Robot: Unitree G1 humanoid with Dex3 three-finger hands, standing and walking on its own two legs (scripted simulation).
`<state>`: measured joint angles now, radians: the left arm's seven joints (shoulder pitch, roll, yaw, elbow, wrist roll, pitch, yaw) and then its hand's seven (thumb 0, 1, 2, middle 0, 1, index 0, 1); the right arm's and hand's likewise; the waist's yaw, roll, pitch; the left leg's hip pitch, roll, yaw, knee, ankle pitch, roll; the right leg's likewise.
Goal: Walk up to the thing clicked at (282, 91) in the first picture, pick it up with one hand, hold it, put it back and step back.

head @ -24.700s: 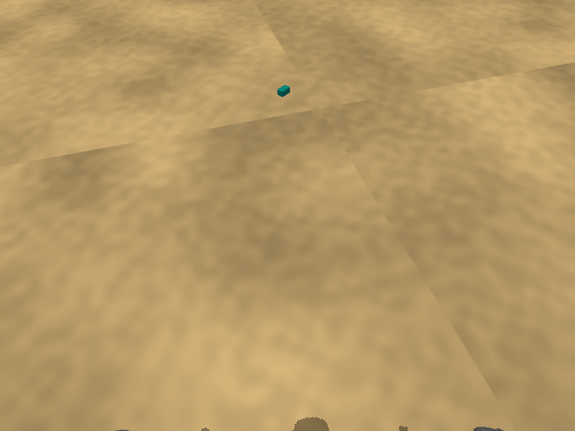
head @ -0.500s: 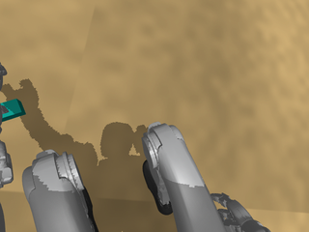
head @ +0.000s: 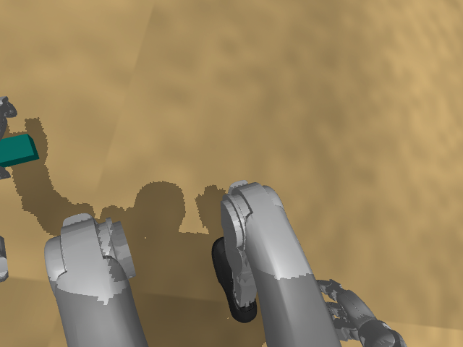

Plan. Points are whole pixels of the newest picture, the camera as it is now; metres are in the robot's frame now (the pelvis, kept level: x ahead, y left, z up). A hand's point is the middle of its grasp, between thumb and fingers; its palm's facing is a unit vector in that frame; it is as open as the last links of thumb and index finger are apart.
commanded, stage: rest palm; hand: left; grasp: from above
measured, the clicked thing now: (11, 151) +0.46 +0.32 -0.30
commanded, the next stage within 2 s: close in 1.50 s
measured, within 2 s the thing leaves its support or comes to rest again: neither
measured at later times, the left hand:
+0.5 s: hand (12, 149) +0.45 +0.30 -0.25, palm faces -0.44 -0.12 -0.89, open 11.9 cm
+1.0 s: hand (6, 159) +0.44 +0.32 -0.27, palm faces -0.46 -0.15 -0.87, open 12.6 cm
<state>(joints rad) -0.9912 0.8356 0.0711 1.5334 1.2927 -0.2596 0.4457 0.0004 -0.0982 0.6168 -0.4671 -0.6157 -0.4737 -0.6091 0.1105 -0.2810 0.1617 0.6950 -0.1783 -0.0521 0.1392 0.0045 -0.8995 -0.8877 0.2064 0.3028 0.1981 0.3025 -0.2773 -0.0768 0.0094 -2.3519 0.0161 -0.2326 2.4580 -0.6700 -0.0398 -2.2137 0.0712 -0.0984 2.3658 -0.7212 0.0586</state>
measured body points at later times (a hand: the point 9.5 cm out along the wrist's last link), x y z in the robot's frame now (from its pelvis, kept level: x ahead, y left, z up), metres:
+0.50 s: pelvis +0.00 +0.00 -0.02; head +0.27 +0.10 +0.32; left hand +0.47 +0.31 -0.20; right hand +0.04 -0.25 -0.09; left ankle +0.07 +0.14 -0.28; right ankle +0.10 -0.13 -0.28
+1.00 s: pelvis +0.00 +0.01 -0.02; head +0.28 +0.13 +0.32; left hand +0.46 +0.32 -0.22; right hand +0.07 -0.25 -0.08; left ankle +0.07 +0.14 -0.28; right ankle +0.10 -0.13 -0.28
